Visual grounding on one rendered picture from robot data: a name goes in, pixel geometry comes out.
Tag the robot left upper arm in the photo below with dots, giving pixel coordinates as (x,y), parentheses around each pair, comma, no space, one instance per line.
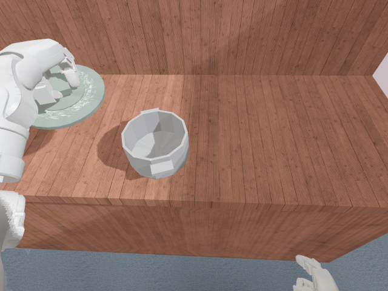
(12,217)

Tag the left robot hand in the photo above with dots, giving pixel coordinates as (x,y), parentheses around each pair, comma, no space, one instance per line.
(49,53)

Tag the lid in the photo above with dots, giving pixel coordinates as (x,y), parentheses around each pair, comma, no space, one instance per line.
(75,107)

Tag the table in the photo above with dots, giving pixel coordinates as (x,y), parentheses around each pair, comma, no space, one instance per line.
(288,129)

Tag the knob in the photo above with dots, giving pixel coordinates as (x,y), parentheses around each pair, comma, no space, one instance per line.
(60,83)

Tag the right robot hand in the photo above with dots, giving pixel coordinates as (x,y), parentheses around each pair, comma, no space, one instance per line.
(322,279)

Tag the pot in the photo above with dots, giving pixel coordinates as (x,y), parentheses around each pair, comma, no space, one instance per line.
(156,143)

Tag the left robot forearm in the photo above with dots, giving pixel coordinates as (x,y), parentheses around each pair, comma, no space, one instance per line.
(19,74)

